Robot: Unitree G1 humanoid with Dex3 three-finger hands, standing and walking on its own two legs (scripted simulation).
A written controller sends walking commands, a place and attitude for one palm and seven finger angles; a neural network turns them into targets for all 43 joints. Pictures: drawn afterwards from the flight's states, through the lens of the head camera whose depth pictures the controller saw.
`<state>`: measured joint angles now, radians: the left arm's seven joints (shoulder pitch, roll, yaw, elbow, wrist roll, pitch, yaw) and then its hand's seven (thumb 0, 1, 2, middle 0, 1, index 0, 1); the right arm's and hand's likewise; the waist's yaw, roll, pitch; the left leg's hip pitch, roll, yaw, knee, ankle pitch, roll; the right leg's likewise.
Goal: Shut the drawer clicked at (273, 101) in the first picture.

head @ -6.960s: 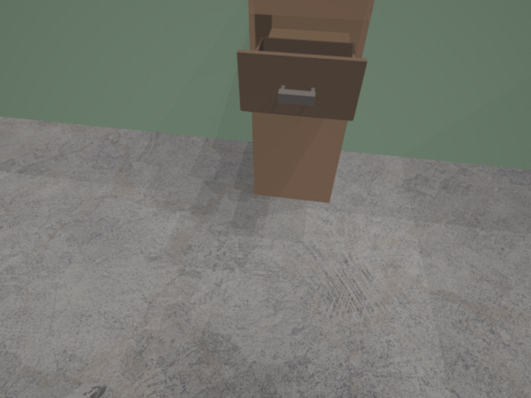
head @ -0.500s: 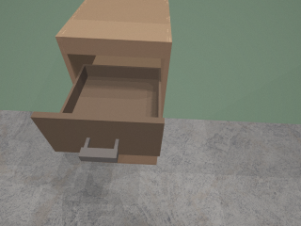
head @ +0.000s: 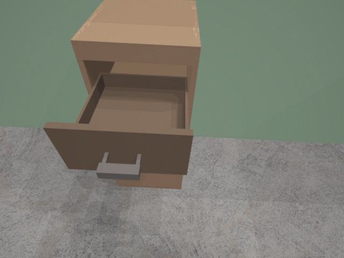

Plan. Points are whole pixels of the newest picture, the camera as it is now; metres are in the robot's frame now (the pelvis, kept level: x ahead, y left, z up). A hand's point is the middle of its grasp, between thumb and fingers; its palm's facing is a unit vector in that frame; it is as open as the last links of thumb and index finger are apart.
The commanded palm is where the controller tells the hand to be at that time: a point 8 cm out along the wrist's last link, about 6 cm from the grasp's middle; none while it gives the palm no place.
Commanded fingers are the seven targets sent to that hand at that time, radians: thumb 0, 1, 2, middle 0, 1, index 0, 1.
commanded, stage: look again from close up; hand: left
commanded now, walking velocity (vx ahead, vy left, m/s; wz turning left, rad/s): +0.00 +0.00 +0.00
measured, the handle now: (121, 164) +0.33 +0.15 +0.02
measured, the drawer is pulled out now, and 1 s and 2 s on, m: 0.30 0.30 0.30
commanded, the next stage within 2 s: shuffle to correct the standing spot in 0.08 s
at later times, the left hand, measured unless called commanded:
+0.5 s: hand out of the picture -0.04 +0.17 -0.17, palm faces +0.00 -0.98 -0.18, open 7.4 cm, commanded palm none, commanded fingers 0.00 0.90 0.90 -0.20 -0.30 -0.20 -0.30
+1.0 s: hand out of the picture +0.02 +0.15 -0.17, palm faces +0.01 -0.98 -0.21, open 7.3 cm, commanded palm none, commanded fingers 0.00 0.90 0.90 -0.20 -0.30 -0.20 -0.30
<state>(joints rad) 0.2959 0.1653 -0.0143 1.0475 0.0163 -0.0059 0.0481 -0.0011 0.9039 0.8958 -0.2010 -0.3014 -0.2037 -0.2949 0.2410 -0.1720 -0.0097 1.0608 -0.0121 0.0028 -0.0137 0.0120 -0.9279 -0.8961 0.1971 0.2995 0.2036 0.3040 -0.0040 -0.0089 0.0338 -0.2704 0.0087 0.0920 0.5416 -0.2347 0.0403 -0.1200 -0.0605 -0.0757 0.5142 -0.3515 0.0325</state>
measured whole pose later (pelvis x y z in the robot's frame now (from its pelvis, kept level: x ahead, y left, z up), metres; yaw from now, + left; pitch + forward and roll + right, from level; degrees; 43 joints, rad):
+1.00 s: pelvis +0.01 -0.02 +0.00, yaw -1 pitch -1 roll +0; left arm 0.31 0.14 -0.01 1.05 0.02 -0.01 0.06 0.01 0.92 0.90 -0.20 -0.30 -0.21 -0.30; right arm 0.18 -0.17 -0.02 1.04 0.00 0.01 -0.02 0.01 -0.92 -0.90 0.20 0.30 0.20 0.30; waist 0.01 0.00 0.04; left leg -0.28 0.04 0.09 0.55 -0.24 0.01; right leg -0.12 -0.02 -0.05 0.50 -0.35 0.00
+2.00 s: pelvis +0.02 -0.01 +0.01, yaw +0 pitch +0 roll +1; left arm 0.29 0.16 -0.02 1.10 0.01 -0.01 0.04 0.00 0.90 0.90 -0.20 -0.30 -0.20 -0.30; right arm 0.22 -0.17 0.00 1.11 -0.01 -0.02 -0.03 0.01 -0.92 -0.90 0.20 0.30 0.20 0.30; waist 0.01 -0.02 0.03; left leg -0.25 -0.01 0.08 0.46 -0.22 0.03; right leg -0.11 -0.02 0.01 0.46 -0.35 0.01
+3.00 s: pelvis -0.02 -0.03 -0.04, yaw +2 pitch +6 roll -1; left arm 0.67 0.19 0.08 -0.28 -0.25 -0.33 -0.19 0.01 0.90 0.90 -0.95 -1.11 -0.95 -1.11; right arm 0.31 -0.24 -0.04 0.57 0.05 -0.20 -0.06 0.02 -0.90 -0.90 0.20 0.30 0.20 0.30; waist -0.01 0.05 -0.10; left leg -0.66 0.03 0.01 0.90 -0.35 0.00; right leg -0.50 0.00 -0.08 0.91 -0.52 -0.03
